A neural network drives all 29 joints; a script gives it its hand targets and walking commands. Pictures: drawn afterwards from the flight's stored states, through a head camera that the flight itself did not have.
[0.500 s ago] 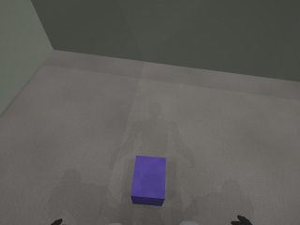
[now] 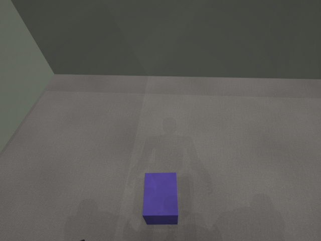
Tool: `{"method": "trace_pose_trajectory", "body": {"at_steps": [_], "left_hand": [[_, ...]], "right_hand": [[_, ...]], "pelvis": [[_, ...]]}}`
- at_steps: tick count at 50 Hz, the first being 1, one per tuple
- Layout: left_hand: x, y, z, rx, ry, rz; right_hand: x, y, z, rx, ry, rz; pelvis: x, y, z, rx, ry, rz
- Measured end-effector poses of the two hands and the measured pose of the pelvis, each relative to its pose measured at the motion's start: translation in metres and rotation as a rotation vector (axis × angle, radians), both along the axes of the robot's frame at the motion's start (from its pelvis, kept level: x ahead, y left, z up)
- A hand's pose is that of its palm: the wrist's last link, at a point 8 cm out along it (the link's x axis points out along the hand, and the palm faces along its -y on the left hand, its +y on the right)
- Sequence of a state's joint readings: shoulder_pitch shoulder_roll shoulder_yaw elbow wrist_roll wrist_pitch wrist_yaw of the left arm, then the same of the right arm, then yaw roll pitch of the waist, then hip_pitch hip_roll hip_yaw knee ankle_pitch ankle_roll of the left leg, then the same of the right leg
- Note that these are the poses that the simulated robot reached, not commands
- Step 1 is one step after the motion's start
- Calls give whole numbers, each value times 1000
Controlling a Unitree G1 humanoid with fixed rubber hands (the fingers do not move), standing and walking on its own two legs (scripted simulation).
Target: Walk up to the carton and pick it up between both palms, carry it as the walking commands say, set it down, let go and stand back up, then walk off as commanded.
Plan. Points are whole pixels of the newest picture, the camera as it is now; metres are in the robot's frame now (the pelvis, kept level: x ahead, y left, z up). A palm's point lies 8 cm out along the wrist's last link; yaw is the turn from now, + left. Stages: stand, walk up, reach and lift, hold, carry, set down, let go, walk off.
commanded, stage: stand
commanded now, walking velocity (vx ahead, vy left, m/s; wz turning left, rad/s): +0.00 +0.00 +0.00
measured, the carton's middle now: (161, 198) +0.42 +0.04 -0.67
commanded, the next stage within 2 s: reach and lift in 0.40 s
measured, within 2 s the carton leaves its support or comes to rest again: neither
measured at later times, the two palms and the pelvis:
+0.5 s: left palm out of the picture +0.10 +0.26 -0.13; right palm out of the picture +0.10 -0.24 -0.13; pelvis -0.01 +0.01 -0.02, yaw +0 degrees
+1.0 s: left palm (86, 234) +0.18 +0.24 -0.17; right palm (237, 228) +0.18 -0.20 -0.17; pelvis -0.06 +0.01 -0.06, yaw +0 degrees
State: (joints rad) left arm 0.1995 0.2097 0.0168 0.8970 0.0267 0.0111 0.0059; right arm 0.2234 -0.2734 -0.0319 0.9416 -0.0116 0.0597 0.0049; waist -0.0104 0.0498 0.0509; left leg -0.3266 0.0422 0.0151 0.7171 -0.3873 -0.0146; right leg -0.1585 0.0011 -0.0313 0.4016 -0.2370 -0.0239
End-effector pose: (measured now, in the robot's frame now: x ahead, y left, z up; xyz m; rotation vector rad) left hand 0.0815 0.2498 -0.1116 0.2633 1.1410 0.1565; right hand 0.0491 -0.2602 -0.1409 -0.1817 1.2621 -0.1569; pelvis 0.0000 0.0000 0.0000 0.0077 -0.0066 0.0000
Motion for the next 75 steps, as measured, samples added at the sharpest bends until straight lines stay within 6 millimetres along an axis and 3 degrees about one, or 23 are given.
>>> {"method": "trace_pose_trajectory", "body": {"at_steps": [8, 21, 27, 30, 32, 38, 43, 60, 75], "left_hand": [[0, -6, -20, -60, 7, 16], [-40, -2, -28, -70, 119, 71], [52, 11, -12, -40, -30, 38], [74, 13, -5, -44, -17, 36], [73, 11, -7, -52, 9, 30], [53, 0, -26, -92, 28, 26], [63, -2, -42, -101, -33, 28], [147, -10, -68, -126, -175, 14], [235, -22, -91, -154, -325, 9]], "right_hand": [[-12, 19, 3, -12, 5, -23], [-16, 24, 6, -14, 12, -55], [85, 23, 13, -21, -122, 40], [114, 27, 19, -17, -122, 53], [116, 32, 20, -6, -110, 51], [98, 44, 4, 18, -91, 58], [101, 50, -13, 24, -143, 55], [182, 74, -35, 28, -289, 33], [260, 95, -60, 65, -445, -22]], "pelvis": [[1, 5, -3, -12, -9, -2], [3, 9, -1, -8, -2, -8], [-17, 12, -20, -12, 64, 10], [-20, 12, -22, -14, 102, 11], [-19, 11, -21, -15, 126, 11], [-22, 10, -29, -13, 191, 4], [-35, 10, -45, -13, 228, 3], [-76, 14, -82, -24, 316, 10], [-86, 20, -104, -25, 522, 6]]}}
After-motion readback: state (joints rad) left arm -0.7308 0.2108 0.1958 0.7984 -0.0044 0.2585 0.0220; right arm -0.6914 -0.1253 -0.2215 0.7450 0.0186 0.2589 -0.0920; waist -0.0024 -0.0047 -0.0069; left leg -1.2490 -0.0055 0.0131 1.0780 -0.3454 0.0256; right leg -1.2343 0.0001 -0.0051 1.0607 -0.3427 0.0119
